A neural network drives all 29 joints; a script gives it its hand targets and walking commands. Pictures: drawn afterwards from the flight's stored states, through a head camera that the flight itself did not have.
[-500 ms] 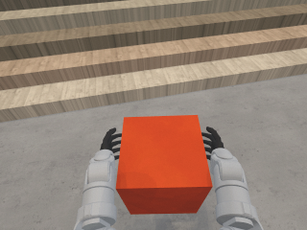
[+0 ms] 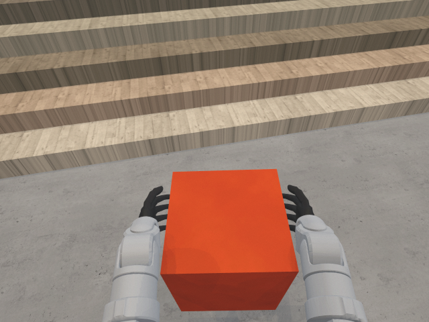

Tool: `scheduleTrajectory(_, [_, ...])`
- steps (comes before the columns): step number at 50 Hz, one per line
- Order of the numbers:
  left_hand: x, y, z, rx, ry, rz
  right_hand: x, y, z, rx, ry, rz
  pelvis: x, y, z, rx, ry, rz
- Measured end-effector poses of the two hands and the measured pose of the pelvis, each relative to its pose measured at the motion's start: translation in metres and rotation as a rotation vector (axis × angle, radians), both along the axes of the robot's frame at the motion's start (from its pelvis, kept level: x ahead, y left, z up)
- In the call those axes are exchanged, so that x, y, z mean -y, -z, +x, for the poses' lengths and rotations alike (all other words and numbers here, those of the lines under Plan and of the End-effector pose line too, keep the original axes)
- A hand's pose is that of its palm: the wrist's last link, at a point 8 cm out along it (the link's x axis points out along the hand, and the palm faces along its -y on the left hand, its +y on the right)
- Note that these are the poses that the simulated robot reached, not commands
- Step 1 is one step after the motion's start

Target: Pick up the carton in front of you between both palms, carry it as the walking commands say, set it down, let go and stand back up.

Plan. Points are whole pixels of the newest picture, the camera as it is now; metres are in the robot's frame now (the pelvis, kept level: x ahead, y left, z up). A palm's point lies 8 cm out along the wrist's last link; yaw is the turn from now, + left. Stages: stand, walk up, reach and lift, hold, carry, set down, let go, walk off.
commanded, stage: reach and lift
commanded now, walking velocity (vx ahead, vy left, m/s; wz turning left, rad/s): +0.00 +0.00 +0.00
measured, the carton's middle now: (226, 243) +0.29 +0.00 -0.04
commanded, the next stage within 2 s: hold in 0.12 s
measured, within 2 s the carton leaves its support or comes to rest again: neither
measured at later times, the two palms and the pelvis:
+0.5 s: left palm (145, 226) +0.27 +0.15 +0.05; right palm (307, 224) +0.27 -0.15 +0.05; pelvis -0.01 +0.00 +0.00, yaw +0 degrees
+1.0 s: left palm (146, 223) +0.28 +0.15 +0.05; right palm (307, 221) +0.28 -0.15 +0.05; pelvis -0.01 +0.00 +0.00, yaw +0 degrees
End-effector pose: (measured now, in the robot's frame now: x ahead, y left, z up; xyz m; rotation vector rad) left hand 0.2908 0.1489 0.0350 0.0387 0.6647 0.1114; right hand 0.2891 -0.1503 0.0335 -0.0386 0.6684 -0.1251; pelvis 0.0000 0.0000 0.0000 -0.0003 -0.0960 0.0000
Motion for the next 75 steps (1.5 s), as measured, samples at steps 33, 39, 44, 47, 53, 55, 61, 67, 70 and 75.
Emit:
scheduleTrajectory(33, [-0.001, -0.018, -0.014, 0.019, -0.022, -0.022, -0.001, -0.018, -0.012, 0.02, 0.011, 0.023, 0.001, 0.001, -0.016, 0.052, -0.001, 0.0])
scheduleTrajectory(39, [-0.001, -0.018, -0.012, 0.019, -0.021, -0.019, 0.0, -0.018, -0.01, 0.02, 0.008, 0.021, 0.001, 0.001, -0.014, 0.05, -0.002, 0.0])
scheduleTrajectory(44, [0.0, -0.018, -0.011, 0.017, -0.016, -0.012, 0.0, -0.018, -0.009, 0.018, 0.004, 0.014, 0.002, 0.0, -0.011, 0.047, -0.002, -0.001])
scheduleTrajectory(47, [0.0, -0.018, -0.01, 0.016, -0.013, -0.008, 0.0, -0.018, -0.008, 0.016, 0.001, 0.01, 0.002, 0.0, -0.009, 0.046, -0.002, -0.001])
scheduleTrajectory(53, [-0.001, -0.017, -0.01, 0.012, -0.009, -0.002, -0.001, -0.017, -0.008, 0.012, -0.002, 0.004, 0.001, 0.0, -0.006, 0.043, -0.002, -0.001])
scheduleTrajectory(55, [-0.001, -0.017, -0.01, 0.011, -0.007, -0.001, -0.001, -0.017, -0.008, 0.011, -0.003, 0.003, 0.001, -0.001, -0.005, 0.042, -0.001, -0.001])
scheduleTrajectory(61, [-0.001, -0.016, -0.011, 0.009, -0.005, 0.001, -0.001, -0.016, -0.009, 0.009, -0.003, 0.0, 0.0, -0.001, -0.004, 0.041, 0.0, -0.001])
scheduleTrajectory(67, [-0.001, -0.016, -0.012, 0.009, -0.005, 0.0, -0.001, -0.016, -0.011, 0.009, -0.002, 0.0, 0.0, -0.001, -0.005, 0.042, 0.0, -0.001])
scheduleTrajectory(70, [-0.001, -0.016, -0.011, 0.011, -0.007, -0.005, -0.001, -0.016, -0.01, 0.011, 0.001, 0.003, 0.0, 0.001, -0.006, 0.014, -0.002, -0.001])
scheduleTrajectory(75, [-0.003, -0.021, -0.003, 0.035, -0.016, -0.015, -0.003, -0.023, 0.0, 0.034, 0.006, 0.011, -0.001, 0.004, 0.002, -0.069, -0.018, -0.004])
